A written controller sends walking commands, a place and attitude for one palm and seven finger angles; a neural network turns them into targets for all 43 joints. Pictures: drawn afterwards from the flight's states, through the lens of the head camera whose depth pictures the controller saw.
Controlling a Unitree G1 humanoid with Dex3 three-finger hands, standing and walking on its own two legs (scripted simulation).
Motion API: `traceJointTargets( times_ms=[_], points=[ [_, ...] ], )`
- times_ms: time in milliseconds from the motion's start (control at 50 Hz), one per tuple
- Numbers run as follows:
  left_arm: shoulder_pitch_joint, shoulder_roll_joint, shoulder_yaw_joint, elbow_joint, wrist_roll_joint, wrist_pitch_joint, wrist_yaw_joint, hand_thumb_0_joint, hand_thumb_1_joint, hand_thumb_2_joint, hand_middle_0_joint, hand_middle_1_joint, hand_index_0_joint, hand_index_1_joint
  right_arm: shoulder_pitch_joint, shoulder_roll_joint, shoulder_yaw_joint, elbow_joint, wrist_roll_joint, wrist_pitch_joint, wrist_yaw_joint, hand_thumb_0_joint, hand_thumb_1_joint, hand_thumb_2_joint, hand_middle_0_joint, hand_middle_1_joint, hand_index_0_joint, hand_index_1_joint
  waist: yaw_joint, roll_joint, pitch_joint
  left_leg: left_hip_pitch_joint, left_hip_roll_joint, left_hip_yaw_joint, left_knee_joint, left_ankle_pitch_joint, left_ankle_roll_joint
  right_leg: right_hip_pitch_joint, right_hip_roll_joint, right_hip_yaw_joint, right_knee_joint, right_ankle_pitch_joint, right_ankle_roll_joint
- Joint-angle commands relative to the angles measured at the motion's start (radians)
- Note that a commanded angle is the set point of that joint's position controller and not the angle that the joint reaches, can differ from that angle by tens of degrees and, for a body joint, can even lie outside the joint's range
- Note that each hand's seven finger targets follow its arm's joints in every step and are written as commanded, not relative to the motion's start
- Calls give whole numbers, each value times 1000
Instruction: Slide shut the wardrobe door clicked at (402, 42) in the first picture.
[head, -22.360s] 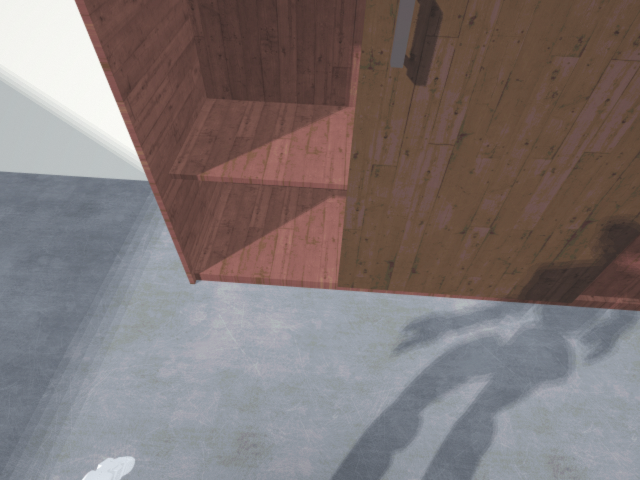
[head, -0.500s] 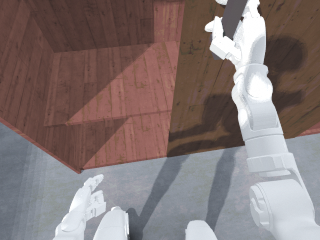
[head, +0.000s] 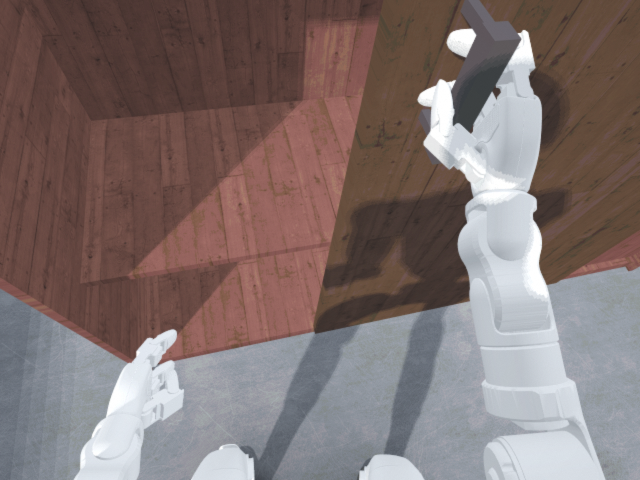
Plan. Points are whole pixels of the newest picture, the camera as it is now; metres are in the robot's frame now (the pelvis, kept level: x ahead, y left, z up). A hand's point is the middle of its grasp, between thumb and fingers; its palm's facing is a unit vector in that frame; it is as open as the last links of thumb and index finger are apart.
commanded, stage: step sideways, sliding the door along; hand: right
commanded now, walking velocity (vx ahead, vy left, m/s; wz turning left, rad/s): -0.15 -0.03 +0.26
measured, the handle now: (455, 87) +0.45 -0.14 +0.21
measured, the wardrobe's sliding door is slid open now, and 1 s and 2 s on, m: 0.48 0.28 0.12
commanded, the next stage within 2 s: none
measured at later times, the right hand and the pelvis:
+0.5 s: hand (321, 152) +0.38 +0.00 +0.20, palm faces -0.21 +0.98 -0.02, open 6.5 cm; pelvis +0.00 +0.01 -0.01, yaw +3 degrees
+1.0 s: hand (222, 163) +0.36 +0.08 +0.20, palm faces -0.19 +0.98 -0.02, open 6.4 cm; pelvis -0.06 +0.08 -0.01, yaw +10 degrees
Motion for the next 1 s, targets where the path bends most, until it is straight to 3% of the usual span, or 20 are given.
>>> traceJointTargets(
  times_ms=[0,120,220,280,340,360,400,440,480,500,540,660,720,740,760,780,840,900,940,980],
  points=[
    [-53,53,15,-195,-9,-66,-21,0,900,900,-200,-300,-200,-300,-467,229,452,-467,-8,-220,153,0,-900,-900,450,1400,450,1400,142,-10,-608,69,-25,-9,59,250,39,381,-119,-54,64,916,-127],
    [-58,50,11,-175,-9,-41,-18,0,900,900,-200,-300,-200,-300,-459,194,436,-489,-20,-225,144,0,-900,-900,450,1400,450,1400,170,216,-627,259,62,-75,45,914,52,175,-47,-61,102,599,-66],
    [-60,61,22,-212,13,-15,-45,0,900,900,-200,-300,-200,-300,-466,215,448,-467,-14,-245,161,0,-900,-900,450,1400,450,1400,158,-119,-559,-70,-29,-17,246,-44,41,387,-245,-33,-12,1038,-143],
    [-65,45,17,-205,19,11,-51,0,900,900,-200,-300,-200,-300,-494,190,407,-414,-19,-242,162,0,-900,-900,450,1400,450,1400,158,-94,-533,-37,-37,-5,139,-62,42,381,-283,-42,64,994,-156],
    [-86,26,5,-193,4,26,-47,0,900,900,-200,-300,-200,-300,-485,152,370,-381,-29,-234,158,0,-900,-900,450,1400,450,1400,160,-51,-539,123,-33,2,-44,260,42,299,-222,-69,193,834,-106],
    [-69,17,9,-184,-5,33,-41,0,900,900,-200,-300,-200,-300,-493,135,351,-403,-30,-239,152,0,-900,-900,450,1400,450,1400,163,69,-581,205,2,-38,-86,544,66,254,-157,-73,271,725,-79],
    [-96,-16,16,-187,-7,28,-14,0,900,900,-200,-300,-200,-300,-444,90,308,-366,-22,-233,137,0,-900,-900,450,1400,450,1400,146,436,-608,443,172,-309,-31,1367,201,-64,40,-48,342,-86,-11],
    [-86,-35,-8,-160,10,18,-2,0,900,900,-200,-300,-200,-300,-382,127,345,-410,-16,-217,136,0,-900,-900,450,1400,450,1400,147,378,-570,420,168,-254,0,1312,164,-94,26,-14,98,-176,-30],
    [-110,-6,14,-137,17,19,7,0,900,900,-200,-300,-200,-300,-452,96,328,-476,-7,-245,127,0,-900,-900,450,1400,450,1400,173,250,-668,294,103,-143,106,1120,99,201,-63,-51,-127,364,-43],
    [-113,22,34,-149,22,24,-3,0,900,900,-200,-300,-200,-300,-449,92,319,-456,2,-253,137,0,-900,-900,450,1400,450,1400,166,118,-693,119,30,-101,151,686,51,391,-188,18,-133,778,-90],
    [-102,26,42,-177,39,45,-42,0,900,900,-200,-300,-200,-300,-490,93,304,-447,-19,-282,159,0,-900,-900,450,1400,450,1400,159,-170,-641,-92,-32,-81,298,-206,38,462,-361,88,-72,1143,-202],
    [-91,36,30,-177,16,68,-43,0,900,900,-200,-300,-200,-300,-507,61,245,-272,-43,-252,154,0,-900,-900,450,1400,450,1400,165,-159,-531,44,-53,9,6,-3,45,373,-300,-58,48,953,-122],
    [-93,17,10,-168,-10,73,-28,0,900,900,-200,-300,-200,-300,-522,17,221,-247,-43,-238,153,0,-900,-900,450,1400,450,1400,168,-76,-527,228,-26,23,-169,357,38,232,-193,-82,181,704,-90],
    [-82,1,17,-169,-22,72,-21,0,900,900,-200,-300,-200,-300,-539,10,210,-262,-37,-234,146,0,-900,-900,450,1400,450,1400,171,87,-570,282,43,-67,-183,685,87,156,-104,-93,291,453,-77],
    [-108,-5,31,-175,-11,66,-9,0,900,900,-200,-300,-200,-300,-530,-17,189,-222,-26,-221,143,0,-900,-900,450,1400,450,1400,158,393,-587,359,143,-270,-127,1051,183,-12,24,-72,366,-32,-9],
    [-97,-20,19,-164,-5,57,-1,0,900,900,-200,-300,-200,-300,-494,10,210,-197,-16,-203,138,0,-900,-900,450,1400,450,1400,141,448,-560,348,185,-276,-112,1133,209,-79,45,14,371,-238,-25],
    [-112,-15,10,-120,18,40,17,0,900,900,-200,-300,-200,-300,-537,63,266,-309,-5,-207,130,0,-900,-900,450,1400,450,1400,179,240,-608,346,107,-143,-36,922,136,46,33,-21,-17,32,-39],
    [-86,56,45,-140,19,63,-13,0,900,900,-200,-300,-200,-300,-575,56,245,-217,13,-210,138,0,-900,-900,450,1400,450,1400,160,37,-691,145,-17,-65,82,183,50,293,-260,142,-82,678,-161],
    [-119,47,25,-162,27,77,-28,0,900,900,-200,-300,-200,-300,-653,49,233,-202,11,-211,153,0,-900,-900,450,1400,450,1400,143,-210,-568,66,-41,-42,184,-156,46,184,-347,146,-126,652,-230],
    [-107,39,15,-151,18,82,-29,0,900,900,-200,-300,-200,-300,-705,73,246,-149,11,-205,154,0,-900,-900,450,1400,450,1400,137,-196,-531,101,-31,-57,135,-112,61,165,-331,114,-53,676,-223]
  ],
)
